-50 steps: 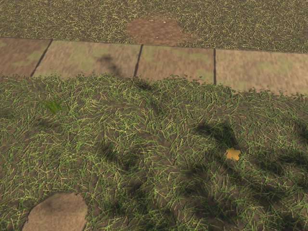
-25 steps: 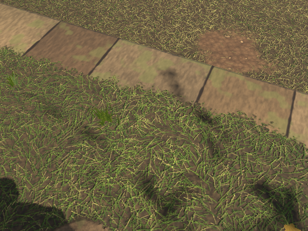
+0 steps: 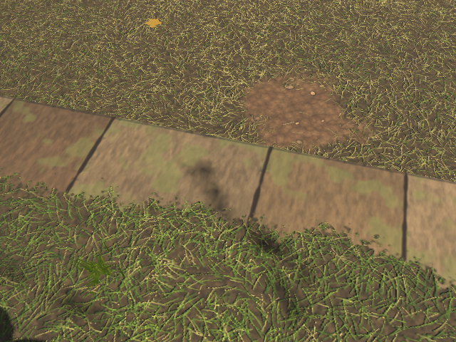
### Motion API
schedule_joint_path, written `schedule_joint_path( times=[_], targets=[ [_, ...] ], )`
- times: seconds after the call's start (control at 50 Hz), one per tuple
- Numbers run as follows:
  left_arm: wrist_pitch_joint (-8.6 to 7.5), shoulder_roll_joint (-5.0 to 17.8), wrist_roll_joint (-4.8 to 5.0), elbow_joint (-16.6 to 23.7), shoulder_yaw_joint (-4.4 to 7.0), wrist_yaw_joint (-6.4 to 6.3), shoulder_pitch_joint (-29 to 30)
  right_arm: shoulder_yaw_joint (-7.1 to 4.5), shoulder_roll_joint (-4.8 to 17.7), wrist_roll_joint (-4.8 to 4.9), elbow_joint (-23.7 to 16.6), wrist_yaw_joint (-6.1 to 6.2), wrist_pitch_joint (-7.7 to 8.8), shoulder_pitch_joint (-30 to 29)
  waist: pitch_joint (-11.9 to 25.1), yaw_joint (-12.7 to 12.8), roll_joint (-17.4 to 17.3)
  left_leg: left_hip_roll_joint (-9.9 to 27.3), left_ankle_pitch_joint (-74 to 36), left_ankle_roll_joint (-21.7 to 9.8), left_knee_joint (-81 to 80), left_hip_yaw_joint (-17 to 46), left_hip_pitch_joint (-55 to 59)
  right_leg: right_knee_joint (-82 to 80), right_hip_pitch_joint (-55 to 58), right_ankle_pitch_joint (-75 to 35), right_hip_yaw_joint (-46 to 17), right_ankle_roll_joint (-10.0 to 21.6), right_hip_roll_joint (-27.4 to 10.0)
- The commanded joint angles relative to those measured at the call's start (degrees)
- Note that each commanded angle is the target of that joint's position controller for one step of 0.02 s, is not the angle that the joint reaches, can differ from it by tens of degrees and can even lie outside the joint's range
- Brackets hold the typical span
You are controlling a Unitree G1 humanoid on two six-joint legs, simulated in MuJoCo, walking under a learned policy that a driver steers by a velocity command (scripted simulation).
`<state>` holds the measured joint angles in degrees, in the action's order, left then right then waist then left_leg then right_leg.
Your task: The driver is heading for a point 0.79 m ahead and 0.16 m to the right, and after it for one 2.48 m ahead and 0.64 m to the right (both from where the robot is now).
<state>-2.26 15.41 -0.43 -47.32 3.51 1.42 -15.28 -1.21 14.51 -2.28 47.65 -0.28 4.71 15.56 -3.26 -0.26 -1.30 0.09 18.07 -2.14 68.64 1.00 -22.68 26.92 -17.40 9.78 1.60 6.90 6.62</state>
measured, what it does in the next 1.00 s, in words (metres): walks ahead, turning right: left foot, then right foot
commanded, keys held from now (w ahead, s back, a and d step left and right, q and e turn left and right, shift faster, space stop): w+e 0.92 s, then w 0.02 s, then w+q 0.06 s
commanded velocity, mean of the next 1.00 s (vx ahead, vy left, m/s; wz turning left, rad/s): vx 0.50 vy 0.00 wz -0.55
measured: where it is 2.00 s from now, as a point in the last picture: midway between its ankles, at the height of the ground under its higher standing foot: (342, 207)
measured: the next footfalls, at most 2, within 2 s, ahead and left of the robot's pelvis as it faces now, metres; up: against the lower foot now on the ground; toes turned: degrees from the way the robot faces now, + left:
left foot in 0.38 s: +0.40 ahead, +0.09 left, +0.00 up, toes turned -16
right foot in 0.92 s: +0.55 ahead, -0.22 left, +0.00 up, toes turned -36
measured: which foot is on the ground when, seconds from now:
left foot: up 0.00-0.36, down 0.38-0.92, up 0.94-1.00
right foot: down 0.00-0.40, up 0.42-0.90, down 0.92-1.00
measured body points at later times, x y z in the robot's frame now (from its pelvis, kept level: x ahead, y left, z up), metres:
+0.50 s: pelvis +0.28 +0.03 +0.00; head +0.31 +0.03 +0.45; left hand +0.39 +0.29 -0.13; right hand +0.38 -0.26 -0.09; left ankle +0.36 +0.10 -0.73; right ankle +0.13 -0.04 -0.65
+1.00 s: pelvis +0.49 -0.11 -0.01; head +0.52 -0.14 +0.43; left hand +0.79 -0.02 -0.11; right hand +0.35 -0.34 -0.15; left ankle +0.42 +0.08 -0.64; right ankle +0.52 -0.19 -0.73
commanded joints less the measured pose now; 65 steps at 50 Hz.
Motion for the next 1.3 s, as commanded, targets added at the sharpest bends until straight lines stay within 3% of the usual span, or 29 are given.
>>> schedule_joint_path(
  times=[0.02,0.08,0.16,0.26,0.32,0.36,0.38,0.4,0.42,0.44,0.46,0.48,0.5,0.6,0.74,0.82,0.86,0.88,0.9,0.92,0.94,0.96,0.98,1.0,1.02,1.06,1.12,1.22,1.3],
  targets=[
    [-1.39,6.5,0.57,1.8,1.54,-0.36,-3.6,-0.84,4.8,-0.85,-4.0,-0.32,-1.25,2.5,3.8,-1.3,2.4,3.8,-0.8,2.3,-3.2,1.6,-9.0,-13.8,8.0,-17.2,-19.8,9.4,-15.3],
    [-1.55,8.1,0.67,1.2,2.01,-0.64,-5.8,-0.53,4.2,-0.77,-6.1,-0.51,-2.16,-2.8,2.0,-0.4,3.2,4.3,-5.8,4.3,-10.4,0.0,-11.9,-15.9,5.6,-15.1,-17.9,8.9,-13.1],
    [-1.13,8.1,0.87,0.4,2.22,-0.88,-10.2,-0.15,3.9,-0.34,-9.1,-0.81,-2.08,-12.3,1.2,3.1,4.4,3.6,-15.6,5.4,-22.3,-0.4,-14.6,-14.8,8.7,-16.1,-18.1,5.8,-11.3],
    [-0.71,8.5,-0.12,0.2,2.4,-1.55,-14.1,0.43,4.1,0.38,-12.0,-1.06,-1.3,-20.2,1.4,6.0,5.2,1.0,-16.6,4.7,-31.1,-0.2,-14.8,-10.0,15.3,-22.6,-21.4,5.3,-12.3],
    [-0.63,9.6,-0.54,1.3,2.72,-2.16,-11.4,0.12,5.7,0.72,-12.2,-0.87,-0.53,-18.1,1.8,3.8,6.1,-0.3,-12.9,3.0,-37.0,1.0,-7.0,-6.5,15.0,-24.7,-24.3,3.7,-13.5],
    [-0.96,10.6,-0.36,2.2,2.85,-1.82,-7.8,-0.91,7.9,0.82,-9.1,0.02,0.22,-7.6,5.8,-1.4,5.1,-2.6,-10.2,0.8,-42.0,0.3,9.1,2.5,11.0,-30.4,-23.6,1.3,-10.9],
    [-1.5,9.2,0.3,2.6,2.44,-1.19,-7.6,-1.87,10.7,0.06,-7.8,0.88,1.01,-0.1,11.1,-4.9,1.3,2.8,-8.4,-1.5,-43.9,4.9,21.4,14.0,6.1,-25.6,-20.6,-0.2,-7.3],
    [-1.95,4.2,1.74,4.4,1.13,-1.06,-9.8,-3.04,15.3,-1.24,-8.1,1.97,0.96,7.7,20.1,-6.4,-6.8,18.4,3.3,-5.1,-45.9,22.1,36.1,30.3,-4.2,-4.0,-13.7,-1.9,-2.7],
    [-1.52,4.8,1.3,6.0,1.04,-1.19,-13.9,-3.76,17.0,-0.59,-7.9,1.83,-0.12,5.5,22.3,-2.4,-17.0,26.1,6.4,-10.6,-52.2,44.6,38.9,40.1,-16.6,22.8,-8.4,-2.2,2.0],
    [-0.46,7.7,-0.4,3.7,1.38,-1.61,-12.7,-3.09,11.7,-0.12,-8.5,1.48,-0.71,1.8,13.7,-1.2,-6.4,24.4,10.6,-10.6,-51.9,39.9,31.5,44.8,-20.6,18.2,-8.5,-2.1,-3.6],
    [-0.19,7.4,-0.95,3.7,1.33,-0.96,-8.3,-2.05,7.1,0.32,-8.9,1.2,-0.69,-0.6,7.8,-1.6,-0.4,21.0,7.4,-9.5,-53.0,30.7,24.6,43.8,-19.9,13.4,-7.9,-2.5,-5.3],
    [0.07,6.1,-0.93,4.1,1.19,-0.43,-6.6,-1.57,5.5,0.19,-8.5,1.04,-0.58,-2.0,4.4,-0.6,-0.5,18.1,0.7,-7.8,-55.0,23.1,19.6,41.3,-18.6,10.9,-7.3,-3.0,-7.0],
    [0.64,5.9,-1.67,4.6,1.23,0.11,-5.4,-1.45,5.3,0.32,-7.6,1.13,-0.16,-1.5,3.0,0.0,-3.2,16.1,-4.8,-6.9,-56.0,17.8,16.9,39.5,-17.7,10.1,-6.9,-3.5,-8.3],
    [2.32,4.3,-1.82,6.9,0.73,1.76,-0.8,-2.12,6.3,1.42,-5.0,0.35,1.79,1.6,2.8,0.9,-4.0,14.9,-18.7,-7.5,-59.4,5.9,16.2,38.3,-20.7,3.8,-5.5,-4.9,-9.7],
    [1.84,2.0,-1.37,11.4,-0.81,3.16,12.3,-2.55,7.0,1.21,-2.3,0.2,1.17,5.2,-0.4,-1.6,-3.7,12.7,-24.7,-5.7,-59.5,-6.7,18.0,19.6,-20.4,-9.0,-0.5,-4.7,-10.2],
    [1.87,2.4,-1.84,13.6,-1.0,3.35,16.9,-3.1,9.0,1.12,-0.4,0.84,0.16,8.7,-1.3,-3.0,-3.5,14.9,-30.6,-4.7,-56.3,-9.6,23.7,11.7,-17.4,-3.1,3.8,-2.0,-8.7],
    [1.88,3.2,-2.23,13.6,-0.6,2.77,15.3,-3.42,10.7,0.95,0.4,1.24,-0.6,9.2,0.3,-1.8,-4.4,15.4,-46.9,-3.8,-49.0,-12.0,26.4,9.4,-12.5,3.3,6.1,0.1,-5.5],
    [1.73,3.9,-2.37,12.7,-0.14,2.36,11.6,-3.63,11.7,0.91,0.6,1.41,-1.07,9.4,2.8,-0.1,-4.8,15.3,-55.0,-3.5,-41.8,-13.1,27.2,8.2,-7.8,5.9,6.8,1.5,-3.2],
    [1.24,5.0,-2.73,10.4,0.64,1.78,3.5,-3.6,12.1,1.18,0.5,1.53,-1.61,9.0,7.4,3.6,-3.4,14.6,-55.6,-2.7,-30.3,-14.7,24.4,4.3,2.3,5.0,6.8,3.2,-0.8],
    [0.91,8.6,-3.19,7.3,2.21,0.78,-7.1,-3.23,11.1,0.97,-0.8,1.51,-1.72,8.8,13.9,8.0,1.0,13.2,-41.5,-0.8,-14.4,-14.9,13.4,1.8,18.1,7.3,-1.4,5.8,-5.2],
    [1.0,15.2,-2.37,8.0,3.63,-0.21,-6.5,-1.37,3.3,1.0,-5.0,0.25,-1.4,11.0,19.1,4.1,15.6,4.3,9.6,2.4,4.6,-14.1,-11.7,-1.7,35.8,10.0,-30.5,12.2,-23.8],
    [1.5,15.0,-0.58,9.1,3.69,-0.75,-9.6,-2.31,7.9,0.71,-5.9,0.24,-1.23,6.4,23.3,8.0,9.8,0.4,12.7,2.8,12.2,-2.7,-18.2,-9.3,37.0,4.1,-45.2,15.4,-28.5],
    [1.6,12.2,-0.46,7.3,3.01,-1.5,-7.4,-2.31,7.9,1.45,-6.3,0.2,-1.01,3.0,15.0,6.5,5.3,4.1,5.9,2.1,11.6,-0.8,-21.5,-8.8,32.0,-3.7,-32.9,13.6,-26.8],
    [1.09,8.7,-0.41,6.7,1.96,-1.76,-4.8,-1.68,6.7,1.98,-5.6,0.25,-0.46,3.0,9.1,4.3,3.3,5.7,2.3,1.7,7.1,-1.1,-18.6,-9.4,23.1,-11.9,-25.7,11.5,-24.5],
    [0.43,6.5,-0.57,6.4,1.13,-1.72,-2.4,-1.59,6.0,1.56,-4.4,0.13,-0.76,4.0,6.4,1.6,1.5,7.3,1.1,1.5,2.5,-0.6,-14.4,-10.6,16.9,-16.1,-20.0,8.6,-21.4],
    [-0.94,4.3,-0.52,5.8,0.15,-1.47,-0.5,-1.56,5.4,0.47,-1.9,-0.48,-2.94,8.1,5.5,-1.2,3.2,7.3,0.0,1.6,-1.1,-0.1,-7.1,-13.6,10.0,-19.9,-13.2,6.4,-18.8],
    [-2.31,5.4,-0.56,3.7,0.43,-1.16,-2.9,-1.92,4.5,1.08,-1.4,-1.41,-4.18,6.5,3.1,-1.2,2.9,5.9,-4.6,1.2,-4.5,1.0,-9.8,-17.0,9.4,-19.4,-8.2,5.0,-17.5],
    [-2.84,4.6,-0.37,1.5,-0.03,-1.41,-6.0,-2.18,3.8,1.14,-3.4,-1.47,-4.15,-2.2,-1.1,0.8,4.0,3.7,-15.1,1.0,-13.9,2.8,-17.8,-19.3,13.5,-20.5,-1.7,1.5,-16.8],
    [-3.3,4.3,-0.36,-0.4,-0.43,-2.17,-8.2,-1.23,2.3,0.74,-5.4,-1.92,-3.89,-8.1,-2.8,2.3,4.1,3.0,-19.7,0.1,-23.2,-1.7,-17.7,-19.3,17.0,-25.4,2.3,0.4,-17.4]
  ],
)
